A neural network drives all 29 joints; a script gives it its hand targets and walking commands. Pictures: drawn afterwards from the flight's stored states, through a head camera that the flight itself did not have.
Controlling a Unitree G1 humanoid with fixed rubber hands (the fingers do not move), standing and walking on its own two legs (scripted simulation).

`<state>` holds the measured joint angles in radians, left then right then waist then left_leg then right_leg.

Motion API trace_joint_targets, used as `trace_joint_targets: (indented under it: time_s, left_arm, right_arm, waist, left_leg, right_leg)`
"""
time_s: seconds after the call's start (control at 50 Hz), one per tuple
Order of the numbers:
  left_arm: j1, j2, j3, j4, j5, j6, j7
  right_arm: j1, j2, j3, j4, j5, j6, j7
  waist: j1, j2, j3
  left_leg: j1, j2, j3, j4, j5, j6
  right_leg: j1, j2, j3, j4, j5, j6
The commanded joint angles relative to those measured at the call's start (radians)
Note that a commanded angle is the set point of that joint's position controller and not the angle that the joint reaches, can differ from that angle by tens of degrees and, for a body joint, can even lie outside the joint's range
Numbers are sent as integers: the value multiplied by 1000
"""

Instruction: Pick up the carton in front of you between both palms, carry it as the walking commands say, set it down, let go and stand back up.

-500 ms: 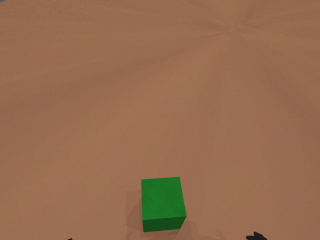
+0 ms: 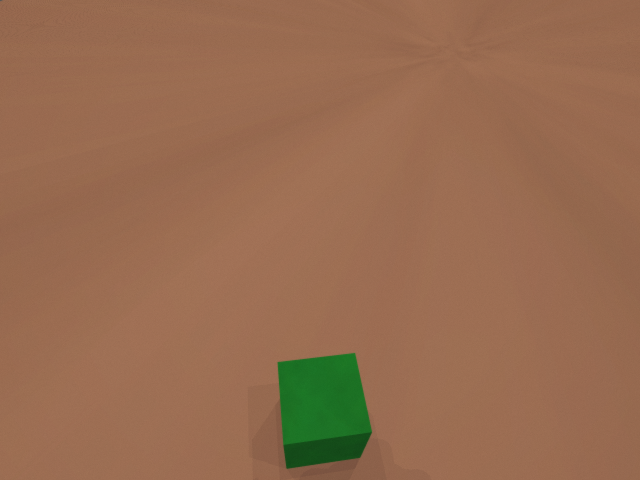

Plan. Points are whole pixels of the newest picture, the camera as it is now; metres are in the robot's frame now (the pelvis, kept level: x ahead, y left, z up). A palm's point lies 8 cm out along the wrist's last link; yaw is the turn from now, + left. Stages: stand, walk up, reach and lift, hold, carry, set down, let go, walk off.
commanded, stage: stand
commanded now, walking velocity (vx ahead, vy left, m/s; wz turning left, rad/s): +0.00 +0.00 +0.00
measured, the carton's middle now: (320, 411) +0.40 -0.02 -0.63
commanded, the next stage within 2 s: none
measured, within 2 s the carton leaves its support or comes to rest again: neither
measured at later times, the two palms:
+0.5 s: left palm out of the picture +0.00 +0.24 -0.13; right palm out of the picture -0.05 -0.24 -0.13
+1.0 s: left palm out of the picture -0.04 +0.22 -0.14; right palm out of the picture -0.10 -0.21 -0.13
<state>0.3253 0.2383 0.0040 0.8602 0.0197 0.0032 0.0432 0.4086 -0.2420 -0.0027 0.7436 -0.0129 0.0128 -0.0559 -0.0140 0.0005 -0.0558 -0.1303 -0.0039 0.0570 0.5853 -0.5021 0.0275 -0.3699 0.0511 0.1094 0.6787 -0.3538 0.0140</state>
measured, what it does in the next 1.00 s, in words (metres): stands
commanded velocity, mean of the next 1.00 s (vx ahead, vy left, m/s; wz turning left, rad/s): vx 0.00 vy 0.00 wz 0.00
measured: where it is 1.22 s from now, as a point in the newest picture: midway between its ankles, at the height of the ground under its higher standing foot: outside the picture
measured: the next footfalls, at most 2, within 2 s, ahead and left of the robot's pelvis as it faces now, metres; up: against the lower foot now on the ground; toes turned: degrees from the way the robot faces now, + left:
none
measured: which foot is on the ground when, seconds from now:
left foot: down 0.00-1.00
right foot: down 0.00-1.00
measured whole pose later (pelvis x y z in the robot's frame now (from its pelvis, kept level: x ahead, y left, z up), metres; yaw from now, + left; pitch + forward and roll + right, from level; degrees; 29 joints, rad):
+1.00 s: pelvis -0.02 +0.01 +0.01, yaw -2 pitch -1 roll +0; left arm 0.31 0.15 -0.03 1.13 0.01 0.02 0.05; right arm 0.44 -0.16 0.03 1.07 -0.02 0.01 -0.06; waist -0.01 0.01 0.01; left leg -0.05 -0.01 0.09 0.49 -0.43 0.04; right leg -0.30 0.05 0.15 0.58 -0.27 0.03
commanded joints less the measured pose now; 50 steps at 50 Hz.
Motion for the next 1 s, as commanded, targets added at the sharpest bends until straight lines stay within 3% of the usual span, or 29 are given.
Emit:
trace_joint_targets:
  time_s: [0.0,0.4,0.98]
  left_arm:
    - [42,99,22,-23,0,-3,4]
    - [48,53,3,114,-5,14,4]
    - [55,-16,-24,263,-13,19,12]
  right_arm:
    - [72,-109,-27,-20,-2,-5,-4]
    - [124,-67,-6,162,-7,-1,-2]
    - [151,3,16,334,-8,-8,-1]
  waist:
    - [1,13,52]
    - [2,5,112]
    - [1,5,153]
  left_leg:
    - [-64,94,-49,-86,505,12]
    - [-37,93,-51,-144,389,24]
    - [-15,97,-47,-195,376,29]
  right_leg:
    - [59,-66,34,-50,400,-42]
    - [68,-63,62,-103,382,-48]
    - [79,-66,71,-155,365,-38]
